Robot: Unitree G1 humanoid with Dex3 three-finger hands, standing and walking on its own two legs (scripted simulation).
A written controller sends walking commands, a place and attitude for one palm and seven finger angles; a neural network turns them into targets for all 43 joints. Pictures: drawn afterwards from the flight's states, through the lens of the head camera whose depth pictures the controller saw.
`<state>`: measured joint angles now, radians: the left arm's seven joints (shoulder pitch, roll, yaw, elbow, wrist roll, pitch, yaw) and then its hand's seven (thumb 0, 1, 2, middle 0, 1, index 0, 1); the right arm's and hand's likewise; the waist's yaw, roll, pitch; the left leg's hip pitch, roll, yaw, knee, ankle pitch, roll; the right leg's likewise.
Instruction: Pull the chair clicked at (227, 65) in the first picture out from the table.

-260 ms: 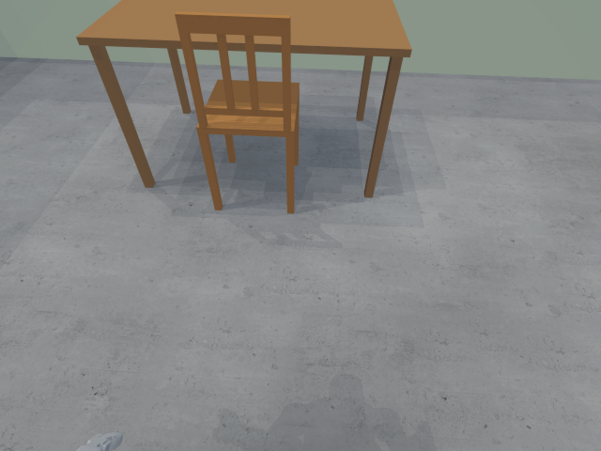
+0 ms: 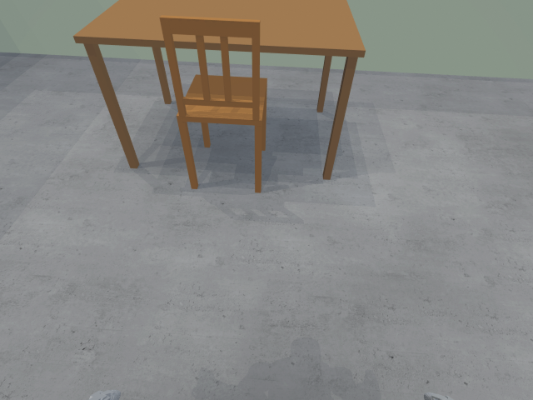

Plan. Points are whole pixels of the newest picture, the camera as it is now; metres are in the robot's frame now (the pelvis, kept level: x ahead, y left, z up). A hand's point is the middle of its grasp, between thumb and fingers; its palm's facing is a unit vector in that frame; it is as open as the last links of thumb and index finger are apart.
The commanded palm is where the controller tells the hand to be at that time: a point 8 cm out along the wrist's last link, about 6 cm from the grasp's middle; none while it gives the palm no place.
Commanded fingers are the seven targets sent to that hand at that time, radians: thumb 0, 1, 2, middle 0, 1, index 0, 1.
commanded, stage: stand and wait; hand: left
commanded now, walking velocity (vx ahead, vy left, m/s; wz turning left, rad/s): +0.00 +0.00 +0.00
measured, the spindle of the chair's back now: (203, 68) +1.28 +0.34 -0.10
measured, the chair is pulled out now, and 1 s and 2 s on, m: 0.00 0.00 0.00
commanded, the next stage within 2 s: look at it before walking up in 0.56 s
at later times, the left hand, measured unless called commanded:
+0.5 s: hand out of the picture +0.06 +0.24 -0.15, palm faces -0.02 -0.94 -0.34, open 7.4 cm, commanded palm none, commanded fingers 0.00 0.90 0.90 -0.20 -0.30 -0.20 -0.30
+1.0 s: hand out of the picture +0.06 +0.24 -0.15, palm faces -0.02 -0.95 -0.33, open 7.4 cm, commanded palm none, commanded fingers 0.00 0.90 0.90 -0.20 -0.30 -0.20 -0.30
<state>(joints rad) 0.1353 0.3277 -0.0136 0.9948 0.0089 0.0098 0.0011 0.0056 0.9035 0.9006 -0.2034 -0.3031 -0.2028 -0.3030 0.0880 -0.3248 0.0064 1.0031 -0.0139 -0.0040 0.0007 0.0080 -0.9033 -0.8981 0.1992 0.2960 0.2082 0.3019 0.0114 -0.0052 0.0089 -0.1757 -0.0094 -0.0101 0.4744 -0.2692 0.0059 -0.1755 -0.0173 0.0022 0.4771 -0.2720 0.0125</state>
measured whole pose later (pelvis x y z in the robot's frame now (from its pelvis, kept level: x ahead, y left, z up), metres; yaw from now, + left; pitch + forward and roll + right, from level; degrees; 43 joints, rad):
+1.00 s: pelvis -0.01 -0.01 +0.01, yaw +0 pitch -2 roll +0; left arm 0.15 0.34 -0.01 1.08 0.01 0.00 0.00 0.00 0.90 0.90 -0.20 -0.30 -0.20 -0.30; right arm 0.12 -0.33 0.00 1.12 -0.01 0.00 0.00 0.01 -0.90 -0.90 0.20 0.30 0.21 0.30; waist 0.01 -0.01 0.03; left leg -0.15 0.01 -0.01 0.38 -0.20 -0.01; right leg -0.15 0.00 0.00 0.39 -0.20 0.00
